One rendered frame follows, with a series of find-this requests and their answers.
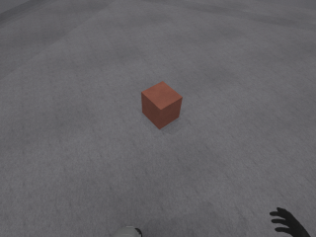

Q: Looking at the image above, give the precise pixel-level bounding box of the robot right hand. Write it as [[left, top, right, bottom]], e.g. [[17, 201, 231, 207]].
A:
[[270, 207, 310, 237]]

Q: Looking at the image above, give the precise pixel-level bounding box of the carton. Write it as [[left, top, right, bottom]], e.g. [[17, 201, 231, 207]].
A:
[[141, 81, 183, 129]]

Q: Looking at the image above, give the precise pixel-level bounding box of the robot left thigh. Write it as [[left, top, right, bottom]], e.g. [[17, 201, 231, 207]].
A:
[[111, 227, 141, 237]]

